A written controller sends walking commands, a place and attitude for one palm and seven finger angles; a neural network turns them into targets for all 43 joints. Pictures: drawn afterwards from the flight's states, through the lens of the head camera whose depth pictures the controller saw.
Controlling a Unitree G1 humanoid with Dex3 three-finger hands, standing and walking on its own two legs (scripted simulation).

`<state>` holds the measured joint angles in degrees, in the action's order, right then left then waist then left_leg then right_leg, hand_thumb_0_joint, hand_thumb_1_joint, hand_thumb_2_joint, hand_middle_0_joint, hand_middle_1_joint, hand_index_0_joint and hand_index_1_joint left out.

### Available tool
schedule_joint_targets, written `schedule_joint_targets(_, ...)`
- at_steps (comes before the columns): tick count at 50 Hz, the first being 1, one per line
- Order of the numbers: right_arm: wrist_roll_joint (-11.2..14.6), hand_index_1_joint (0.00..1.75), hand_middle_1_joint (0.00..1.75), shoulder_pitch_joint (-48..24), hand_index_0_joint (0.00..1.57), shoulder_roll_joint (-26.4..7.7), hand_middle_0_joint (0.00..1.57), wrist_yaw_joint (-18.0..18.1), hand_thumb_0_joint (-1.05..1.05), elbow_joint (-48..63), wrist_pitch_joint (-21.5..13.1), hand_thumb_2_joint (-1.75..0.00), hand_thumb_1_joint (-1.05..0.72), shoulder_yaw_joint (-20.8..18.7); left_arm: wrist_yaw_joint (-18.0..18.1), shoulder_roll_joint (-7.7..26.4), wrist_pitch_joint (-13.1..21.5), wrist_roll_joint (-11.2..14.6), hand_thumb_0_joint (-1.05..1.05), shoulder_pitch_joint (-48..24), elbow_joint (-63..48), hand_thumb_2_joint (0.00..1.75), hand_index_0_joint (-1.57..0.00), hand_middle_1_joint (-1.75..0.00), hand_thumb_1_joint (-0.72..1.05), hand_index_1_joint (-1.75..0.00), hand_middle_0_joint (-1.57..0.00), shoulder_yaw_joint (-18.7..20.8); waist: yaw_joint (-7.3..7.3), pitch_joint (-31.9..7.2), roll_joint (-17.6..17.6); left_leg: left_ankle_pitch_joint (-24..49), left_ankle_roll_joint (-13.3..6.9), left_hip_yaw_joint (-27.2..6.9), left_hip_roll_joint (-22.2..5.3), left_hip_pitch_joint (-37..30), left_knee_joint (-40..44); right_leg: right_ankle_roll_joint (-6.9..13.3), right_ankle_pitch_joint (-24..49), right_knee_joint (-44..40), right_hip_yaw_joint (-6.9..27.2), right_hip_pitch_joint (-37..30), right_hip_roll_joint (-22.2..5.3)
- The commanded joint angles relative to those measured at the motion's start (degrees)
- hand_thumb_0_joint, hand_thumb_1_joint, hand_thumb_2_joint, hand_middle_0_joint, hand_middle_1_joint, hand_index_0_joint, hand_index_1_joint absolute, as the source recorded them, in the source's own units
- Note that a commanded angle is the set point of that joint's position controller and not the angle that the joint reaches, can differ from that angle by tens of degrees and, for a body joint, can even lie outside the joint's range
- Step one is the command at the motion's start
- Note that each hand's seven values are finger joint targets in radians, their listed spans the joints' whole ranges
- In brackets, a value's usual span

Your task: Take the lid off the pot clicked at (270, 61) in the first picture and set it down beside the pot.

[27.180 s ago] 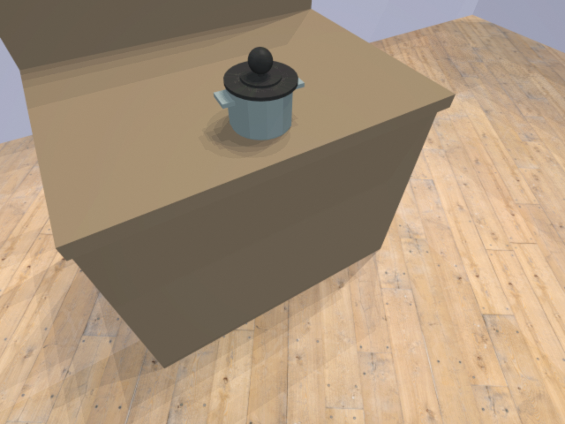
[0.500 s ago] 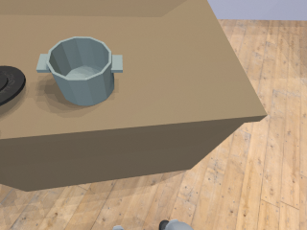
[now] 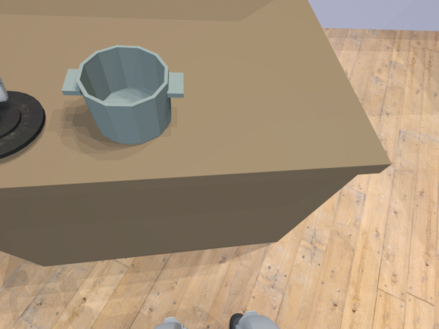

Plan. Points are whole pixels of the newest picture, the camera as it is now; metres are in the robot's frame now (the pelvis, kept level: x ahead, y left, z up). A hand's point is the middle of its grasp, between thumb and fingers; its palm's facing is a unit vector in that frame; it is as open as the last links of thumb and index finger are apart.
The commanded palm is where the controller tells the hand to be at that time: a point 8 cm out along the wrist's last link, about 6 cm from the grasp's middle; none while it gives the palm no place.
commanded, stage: open the fingers wide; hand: left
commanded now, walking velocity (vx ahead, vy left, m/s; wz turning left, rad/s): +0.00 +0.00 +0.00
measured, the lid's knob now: out of the picture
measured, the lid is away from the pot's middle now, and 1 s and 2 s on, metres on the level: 0.24 0.24 0.24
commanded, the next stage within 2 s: raise the empty hand in 0.90 s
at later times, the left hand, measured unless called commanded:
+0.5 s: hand out of the picture +0.46 +0.37 +0.11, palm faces -0.44 -0.13 -0.89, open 8.9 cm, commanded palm +0.50 +0.36 +0.17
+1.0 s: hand out of the picture +0.46 +0.37 +0.11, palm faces -0.42 -0.15 -0.89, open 11.0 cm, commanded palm +0.50 +0.36 +0.17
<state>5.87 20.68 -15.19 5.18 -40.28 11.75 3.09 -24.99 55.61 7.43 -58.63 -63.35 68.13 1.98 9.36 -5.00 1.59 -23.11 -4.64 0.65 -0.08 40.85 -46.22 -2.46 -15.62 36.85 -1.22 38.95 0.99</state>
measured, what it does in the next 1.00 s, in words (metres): stands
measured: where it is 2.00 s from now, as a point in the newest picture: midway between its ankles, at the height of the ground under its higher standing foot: outside the picture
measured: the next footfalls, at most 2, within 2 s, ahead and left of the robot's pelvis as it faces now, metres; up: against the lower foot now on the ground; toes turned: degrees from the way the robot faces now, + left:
none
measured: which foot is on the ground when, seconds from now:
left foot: down 0.00-1.00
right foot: down 0.00-1.00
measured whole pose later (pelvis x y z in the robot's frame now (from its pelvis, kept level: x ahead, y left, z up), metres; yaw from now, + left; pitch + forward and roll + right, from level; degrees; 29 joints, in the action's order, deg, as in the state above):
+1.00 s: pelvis -0.01 +0.00 +0.00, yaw +0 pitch +18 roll -5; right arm 6.4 18.8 -15.7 5.6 -39.3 13.0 3.1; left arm -24.9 56.9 9.4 -58.9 -64.5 68.7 0.9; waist 9.3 -4.6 1.3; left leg -22.9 -4.6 0.7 0.0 41.3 -46.6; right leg -2.3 -15.5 37.5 -1.1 39.6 1.0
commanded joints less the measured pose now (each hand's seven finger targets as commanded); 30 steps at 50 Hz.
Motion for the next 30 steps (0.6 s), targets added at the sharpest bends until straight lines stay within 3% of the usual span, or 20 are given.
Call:
schedule_joint_targets(1,-0.1,0.30,0.30,6.6,0.20,-12.2,0.20,1.2,0.00,2.7,-0.4,-0.90,-0.90,-3.8,2.6,16.9,0.9,0.1,0.00,-27.0,-13.2,0.80,-0.69,-1.05,0.46,-1.05,-0.69,1.2,-0.58,-22.7,15.1,35.3,3.5,-4.4,-0.9,-26.6,4.3,3.9,7.4,-2.0,-3.7,-0.7,4.1)
schedule_joint_targets(3,-0.4,0.30,0.30,6.6,0.20,-12.1,0.20,1.2,0.00,2.7,-0.3,-0.90,-0.90,-3.7,3.2,18.5,1.0,-0.9,0.00,-27.0,-12.3,0.78,-0.66,-1.05,0.43,-1.04,-0.66,2.2,-0.62,-24.4,15.7,35.1,3.6,-4.6,-0.6,-27.0,3.7,4.0,7.4,-1.8,-3.3,-0.6,4.2)
schedule_joint_targets(4,-0.3,0.30,0.30,6.6,0.20,-12.0,0.20,1.2,0.00,2.7,-0.3,-0.90,-0.90,-3.7,3.1,17.4,1.0,-0.8,0.00,-26.9,-11.5,0.78,-0.65,-1.04,0.41,-1.04,-0.65,1.4,-0.14,-24.0,13.3,33.8,3.3,-4.8,-0.6,-26.2,3.7,3.9,7.3,-1.8,-3.5,-0.7,4.2)
schedule_joint_targets(6,0.0,0.30,0.30,5.8,0.20,-11.9,0.20,1.4,0.00,2.9,-0.6,-0.90,-0.90,-3.6,2.7,15.3,1.6,0.5,0.00,-28.3,-13.8,0.76,-0.62,-1.03,0.38,-1.03,-0.63,-0.1,-0.17,-24.2,14.7,33.4,3.3,-4.6,-0.8,-27.0,4.2,3.9,7.1,-1.9,-3.6,-1.1,3.9)
schedule_joint_targets(7,-0.4,0.30,0.30,6.0,0.20,-12.1,0.20,1.4,0.00,2.6,-0.5,-0.90,-0.90,-3.8,2.9,17.3,1.5,0.3,0.00,-28.7,-14.1,0.76,-0.61,-1.02,0.36,-1.02,-0.61,1.4,-0.34,-26.2,15.2,34.0,3.2,-4.6,-0.8,-27.9,3.7,3.7,7.8,-1.8,-3.1,-1.4,4.0)
schedule_joint_targets(9,-0.3,0.30,0.30,5.9,0.20,-12.2,0.20,1.6,0.00,2.5,-0.5,-0.90,-0.90,-3.6,2.7,17.7,1.4,0.4,0.00,-28.0,-12.3,0.74,-0.59,-1.01,0.33,-1.01,-0.59,1.6,0.19,-25.6,12.0,32.4,2.7,-4.3,-0.5,-25.7,3.6,3.5,8.7,-1.7,-3.0,-2.5,3.9)
schedule_joint_targets(11,-0.1,0.30,0.30,5.3,0.20,-12.0,0.20,1.9,0.00,3.0,-0.7,-0.90,-0.90,-3.3,2.6,16.7,2.1,1.2,0.00,-27.8,-13.4,0.73,-0.56,-1.00,0.30,-1.00,-0.57,1.0,-0.29,-25.4,13.0,34.4,2.8,-4.0,-0.3,-25.5,3.5,3.8,9.7,-1.3,-3.2,-3.1,3.9)
schedule_joint_targets(12,-0.2,0.30,0.30,5.5,0.20,-12.1,0.20,1.9,0.00,2.6,-0.7,-0.90,-0.90,-3.4,2.6,17.7,1.9,0.9,0.00,-27.4,-11.6,0.73,-0.55,-1.00,0.29,-0.99,-0.55,1.6,0.15,-25.0,10.9,32.0,2.4,-3.9,-0.4,-24.4,3.3,3.4,9.0,-1.4,-2.9,-3.1,3.9)
schedule_joint_targets(13,0.0,0.30,0.30,5.2,0.20,-12.1,0.20,2.0,0.00,2.6,-0.8,-0.90,-0.90,-3.2,2.4,15.6,1.6,0.9,0.00,-26.3,-8.8,0.72,-0.54,-0.99,0.27,-0.99,-0.54,-0.4,0.75,-21.8,9.8,28.5,2.0,-3.6,-0.2,-21.9,3.7,3.5,8.1,-1.6,-3.0,-2.5,3.8)
schedule_joint_targets(14,0.2,0.30,0.30,5.2,0.20,-12.4,0.20,1.9,0.00,2.5,-0.8,-0.90,-0.90,-3.2,2.4,16.0,1.5,1.2,0.00,-26.7,-9.9,0.71,-0.53,-0.98,0.26,-0.98,-0.53,-0.2,0.63,-21.1,9.4,26.1,1.9,-3.7,-0.3,-21.3,4.3,3.5,7.1,-1.8,-2.9,-2.6,3.7)
schedule_joint_targets(15,0.2,0.30,0.30,5.1,0.20,-12.4,0.20,1.9,0.00,2.6,-0.9,-0.90,-0.90,-3.2,2.4,15.5,1.5,1.2,0.00,-27.2,-10.1,0.71,-0.51,-0.98,0.24,-0.98,-0.52,-0.8,0.54,-20.7,10.6,24.7,2.0,-3.7,-0.2,-21.0,4.8,3.7,6.3,-1.9,-2.9,-2.3,3.6)
schedule_joint_targets(16,0.3,0.30,0.30,4.6,0.20,-12.2,0.20,2.1,0.00,2.6,-1.2,-0.90,-0.90,-3.1,2.4,14.4,2.1,1.7,0.00,-28.0,-12.8,0.70,-0.50,-0.97,0.22,-0.97,-0.50,-1.4,-0.06,-22.2,13.5,29.4,2.6,-3.9,-0.5,-23.9,4.6,4.0,7.1,-1.5,-3.3,-1.9,3.6)
schedule_joint_targets(17,-0.2,0.30,0.30,5.3,0.20,-12.4,0.20,2.0,0.00,2.3,-1.0,-0.90,-0.90,-3.5,2.8,17.5,2.1,0.8,0.00,-29.3,-14.4,0.69,-0.49,-0.97,0.21,-0.97,-0.49,1.0,-0.46,-25.6,14.2,31.9,3.0,-4.5,-0.8,-26.2,4.0,3.8,7.6,-1.3,-3.0,-1.9,3.8)
schedule_joint_targets(18,-0.1,0.30,0.30,5.6,0.20,-12.1,0.20,2.0,0.00,2.4,-1.0,-0.90,-0.90,-3.4,2.8,15.9,2.0,0.3,0.00,-27.6,-11.5,0.68,-0.48,-0.96,0.19,-0.96,-0.48,0.0,-0.19,-24.4,14.8,33.4,3.3,-4.6,-0.5,-26.3,3.5,4.0,7.8,-1.2,-3.2,-0.6,3.9)
schedule_joint_targets(19,-0.2,0.30,0.30,5.8,0.20,-12.2,0.20,2.0,0.00,2.4,-0.9,-0.90,-0.90,-3.4,2.7,16.6,2.0,0.5,0.00,-27.0,-11.3,0.68,-0.47,-0.96,0.18,-0.96,-0.47,0.6,-0.10,-24.3,12.0,32.6,3.0,-4.4,-0.4,-24.9,3.3,3.8,8.2,-1.2,-3.1,-1.6,4.0)
schedule_joint_targets(21,0.2,0.30,0.30,5.4,0.20,-12.1,0.20,2.2,0.00,2.5,-1.0,-0.90,-0.90,-3.1,2.3,16.6,2.5,1.3,0.00,-26.1,-10.9,0.66,-0.44,-0.94,0.15,-0.94,-0.44,0.7,-0.23,-23.5,10.2,32.3,2.6,-3.9,-0.2,-23.0,3.5,3.7,9.1,-0.9,-3.2,-3.2,3.9)
schedule_joint_targets(24,0.1,0.30,0.30,5.9,0.20,-12.5,0.20,1.9,0.00,2.1,-0.7,-0.90,-0.90,-3.4,2.1,13.9,1.8,1.1,0.00,-28.0,-10.7,0.65,-0.41,-0.92,0.10,-0.92,-0.41,-1.9,0.55,-22.5,10.9,28.5,2.6,-4.2,-0.4,-22.8,4.2,3.8,7.2,-1.3,-3.2,-1.2,3.8)
schedule_joint_targets(26,0.0,0.30,0.30,5.8,0.20,-12.3,0.20,1.9,0.00,2.1,-0.7,-0.90,-0.90,-3.5,2.3,15.6,2.4,1.2,0.00,-27.7,-13.1,0.64,-0.38,-0.91,0.07,-0.91,-0.38,-0.2,-0.61,-25.2,13.3,35.3,3.4,-4.6,-0.6,-26.0,3.6,4.0,8.7,-0.8,-3.6,-1.5,4.0)
schedule_joint_targets(27,-0.3,0.30,0.30,6.3,0.20,-12.3,0.20,1.8,0.00,2.0,-0.5,-0.90,-0.90,-3.7,2.4,17.6,2.3,0.5,0.00,-28.1,-12.6,0.63,-0.37,-0.90,0.05,-0.90,-0.37,1.4,-0.39,-27.0,12.4,35.4,3.2,-4.4,-0.6,-26.2,2.9,3.7,9.3,-0.7,-3.0,-2.0,4.1)
schedule_joint_targets(30,-0.2,0.30,0.30,6.4,0.20,-12.3,0.20,1.8,0.00,2.5,0.0,-0.90,-0.90,-3.5,2.4,19.9,2.1,0.4,0.00,-26.8,-10.5,0.61,-0.34,-0.88,0.00,-0.88,-0.34,3.1,-0.37,-25.9,9.1,31.7,2.3,-3.6,0.1,-21.7,3.1,3.5,10.5,-0.8,-2.6,-5.0,4.0)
